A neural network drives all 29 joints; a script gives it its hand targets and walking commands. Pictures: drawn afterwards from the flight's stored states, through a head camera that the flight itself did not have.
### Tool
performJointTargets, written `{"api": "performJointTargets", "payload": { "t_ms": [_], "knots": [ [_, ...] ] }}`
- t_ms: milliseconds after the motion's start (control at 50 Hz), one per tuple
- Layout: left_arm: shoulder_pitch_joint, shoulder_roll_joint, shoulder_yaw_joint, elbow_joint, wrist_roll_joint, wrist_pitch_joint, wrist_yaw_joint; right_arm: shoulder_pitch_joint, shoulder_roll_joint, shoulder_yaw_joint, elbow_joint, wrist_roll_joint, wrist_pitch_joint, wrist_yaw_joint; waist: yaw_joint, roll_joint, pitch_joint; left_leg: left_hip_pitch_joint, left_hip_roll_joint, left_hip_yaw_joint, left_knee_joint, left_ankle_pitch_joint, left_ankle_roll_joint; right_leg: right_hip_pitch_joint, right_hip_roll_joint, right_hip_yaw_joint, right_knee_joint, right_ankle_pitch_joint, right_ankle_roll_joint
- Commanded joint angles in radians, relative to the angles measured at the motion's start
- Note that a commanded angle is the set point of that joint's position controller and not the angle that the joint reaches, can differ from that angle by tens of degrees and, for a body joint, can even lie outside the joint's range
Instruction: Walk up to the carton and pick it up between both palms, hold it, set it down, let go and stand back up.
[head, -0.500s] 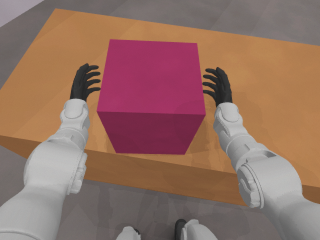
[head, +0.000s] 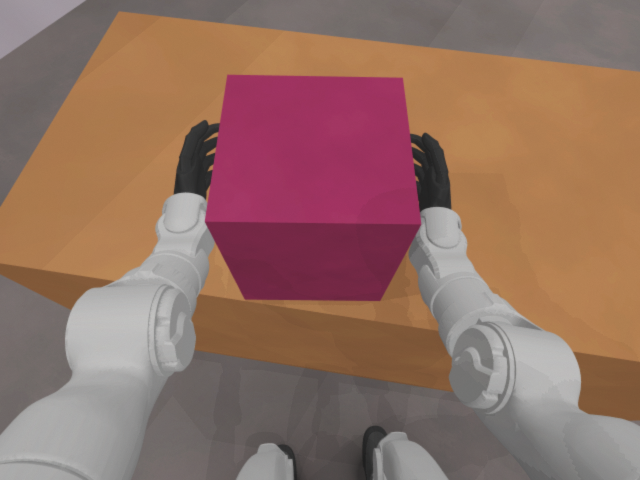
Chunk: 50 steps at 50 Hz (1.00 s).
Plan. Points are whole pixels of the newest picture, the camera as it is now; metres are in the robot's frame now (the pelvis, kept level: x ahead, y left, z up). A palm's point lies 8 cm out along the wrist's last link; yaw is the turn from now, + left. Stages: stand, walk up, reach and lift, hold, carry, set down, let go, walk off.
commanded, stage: reach and lift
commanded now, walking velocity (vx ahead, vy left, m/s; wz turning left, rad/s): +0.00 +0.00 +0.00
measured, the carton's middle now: (313, 202) +0.46 +0.01 -0.01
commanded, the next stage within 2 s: none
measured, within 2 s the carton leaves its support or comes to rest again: neither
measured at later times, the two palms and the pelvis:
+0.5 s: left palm (196, 190) +0.46 +0.15 +0.03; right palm (432, 205) +0.42 -0.14 +0.03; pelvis +0.04 +0.00 +0.03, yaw -1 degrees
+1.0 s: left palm (194, 193) +0.46 +0.16 +0.03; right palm (432, 205) +0.42 -0.14 +0.03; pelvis +0.04 +0.00 +0.03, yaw +0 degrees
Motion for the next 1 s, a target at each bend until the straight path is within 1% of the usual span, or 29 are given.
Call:
{"api": "performJointTargets", "payload": {
  "t_ms": [0,20,40,60,80,100,120,140,160,180,200,220,240,260,280,300,340,380,440,560,660,780,980],
  "knots": [
    [-0.302,-0.568,0.026,-0.008,0.292,-0.077,-0.161,-0.305,0.582,0.028,-0.039,-0.37,-0.073,0.196,0.021,0.1,-0.573,0.317,-0.007,0.061,-0.106,0.41,-0.082,0.532,0.064,-0.021,-0.077,0.31,-0.055],
    [-0.284,-0.552,0.059,0.004,0.304,-0.075,-0.156,-0.28,0.581,0.02,-0.019,-0.383,-0.067,0.203,0.023,0.083,-0.534,0.317,-0.003,0.059,-0.125,0.389,-0.075,0.519,0.061,-0.018,-0.092,0.285,-0.051],
    [-0.287,-0.55,0.058,-0.022,0.311,-0.073,-0.151,-0.268,0.576,0.011,-0.002,-0.398,-0.062,0.206,0.014,0.077,-0.527,0.331,0.0,0.059,-0.134,0.397,-0.074,0.516,0.06,-0.02,-0.103,0.274,-0.053],
    [-0.269,-0.557,0.073,-0.033,0.327,-0.068,-0.148,-0.236,0.566,-0.005,0.025,-0.416,-0.055,0.21,0.003,0.084,-0.494,0.355,0.006,0.053,-0.148,0.405,-0.08,0.508,0.064,-0.018,-0.121,0.265,-0.054],
    [-0.246,-0.559,0.082,-0.048,0.34,-0.059,-0.146,-0.216,0.574,-0.014,0.025,-0.426,-0.053,0.213,-0.002,0.076,-0.479,0.351,0.002,0.054,-0.156,0.413,-0.081,0.532,0.065,-0.021,-0.134,0.266,-0.052],
    [-0.242,-0.564,0.079,-0.075,0.342,-0.06,-0.146,-0.2,0.568,-0.007,0.026,-0.434,-0.059,0.213,-0.014,0.08,-0.485,0.359,0.001,0.058,-0.163,0.441,-0.087,0.545,0.068,-0.02,-0.141,0.295,-0.055],
    [-0.237,-0.554,0.087,-0.076,0.349,-0.06,-0.144,-0.194,0.572,-0.008,0.044,-0.436,-0.063,0.215,0.004,0.065,-0.486,0.372,0.004,0.061,-0.168,0.473,-0.085,0.558,0.071,-0.029,-0.143,0.318,-0.051],
    [-0.232,-0.551,0.082,-0.087,0.349,-0.062,-0.14,-0.185,0.573,-0.003,0.031,-0.43,-0.069,0.218,0.008,0.08,-0.5,0.369,0.003,0.063,-0.172,0.474,-0.089,0.572,0.069,-0.03,-0.143,0.326,-0.047],
    [-0.232,-0.552,0.08,-0.091,0.348,-0.067,-0.136,-0.189,0.58,0.0,0.034,-0.438,-0.075,0.22,0.007,0.082,-0.487,0.372,0.006,0.059,-0.173,0.498,-0.088,0.57,0.068,-0.031,-0.141,0.345,-0.048],
    [-0.232,-0.552,0.069,-0.098,0.344,-0.068,-0.132,-0.189,0.576,0.002,0.031,-0.437,-0.085,0.217,-0.001,0.066,-0.482,0.379,0.01,0.054,-0.171,0.54,-0.087,0.581,0.069,-0.027,-0.142,0.377,-0.043],
    [-0.217,-0.556,0.074,-0.085,0.356,-0.063,-0.131,-0.207,0.582,0.011,0.031,-0.433,-0.091,0.218,0.008,0.051,-0.479,0.377,0.008,0.058,-0.176,0.526,-0.082,0.591,0.07,-0.034,-0.151,0.371,-0.038],
    [-0.199,-0.567,0.071,-0.087,0.352,-0.063,-0.131,-0.175,0.594,0.012,0.044,-0.437,-0.088,0.216,0.0,0.047,-0.477,0.366,0.008,0.06,-0.182,0.505,-0.081,0.608,0.065,-0.026,-0.153,0.37,-0.04],
    [-0.191,-0.563,0.076,-0.095,0.356,-0.055,-0.13,-0.155,0.595,0.01,0.066,-0.424,-0.088,0.218,0.007,0.065,-0.457,0.364,0.009,0.06,-0.186,0.534,-0.083,0.625,0.063,-0.024,-0.153,0.387,-0.041],
    [-0.106,-0.595,0.083,-0.079,0.392,-0.048,-0.123,-0.13,0.646,0.101,-0.004,-0.387,-0.099,0.212,0.058,0.093,-0.451,0.434,0.018,0.058,-0.16,0.662,-0.1,0.625,0.081,-0.037,-0.155,0.483,-0.046],
    [-0.102,-0.603,0.073,-0.093,0.388,-0.044,-0.126,-0.13,0.637,0.106,0.004,-0.376,-0.099,0.207,0.038,0.084,-0.443,0.45,0.016,0.053,-0.157,0.707,-0.097,0.619,0.087,-0.038,-0.173,0.465,-0.043],
    [-0.097,-0.605,0.073,-0.098,0.392,-0.041,-0.126,-0.125,0.639,0.107,0.015,-0.373,-0.103,0.205,0.048,0.094,-0.428,0.461,0.016,0.055,-0.156,0.732,-0.101,0.607,0.089,-0.037,-0.18,0.459,-0.048],
    [-0.072,-0.625,0.073,-0.106,0.403,-0.038,-0.127,-0.123,0.639,0.107,0.007,-0.374,-0.11,0.2,0.043,0.093,-0.415,0.465,0.016,0.053,-0.164,0.739,-0.104,0.604,0.091,-0.037,-0.194,0.443,-0.046],
    [-0.062,-0.639,0.069,-0.134,0.412,-0.031,-0.127,-0.118,0.638,0.105,-0.003,-0.376,-0.115,0.197,0.047,0.092,-0.42,0.489,0.018,0.052,-0.169,0.751,-0.103,0.594,0.094,-0.041,-0.207,0.426,-0.05],
    [-0.053,-0.648,0.068,-0.161,0.417,-0.021,-0.127,-0.107,0.647,0.11,-0.024,-0.376,-0.116,0.191,0.047,0.079,-0.432,0.481,0.012,0.058,-0.181,0.721,-0.096,0.628,0.09,-0.036,-0.218,0.443,-0.053],
    [-0.042,-0.65,0.077,-0.186,0.417,-0.009,-0.137,-0.09,0.666,0.129,-0.055,-0.377,-0.118,0.179,0.047,0.045,-0.433,0.386,-0.002,0.07,-0.226,0.598,-0.074,0.757,0.067,-0.021,-0.208,0.512,-0.043],
    [-0.052,-0.65,0.078,-0.207,0.421,0.001,-0.143,-0.084,0.677,0.127,-0.062,-0.381,-0.119,0.17,0.042,0.032,-0.432,0.359,-0.004,0.073,-0.251,0.549,-0.066,0.795,0.061,-0.019,-0.212,0.528,-0.039],
    [-0.054,-0.657,0.08,-0.229,0.433,0.014,-0.144,-0.087,0.682,0.12,-0.063,-0.385,-0.124,0.163,0.046,0.036,-0.435,0.351,-0.006,0.074,-0.267,0.539,-0.065,0.807,0.06,-0.02,-0.223,0.528,-0.04],
    [-0.044,-0.683,0.081,-0.263,0.459,0.039,-0.132,-0.095,0.679,0.099,-0.06,-0.389,-0.133,0.159,0.056,0.053,-0.439,0.385,-0.004,0.075,-0.277,0.58,-0.074,0.777,0.071,-0.028,-0.253,0.493,-0.049]
  ]
}}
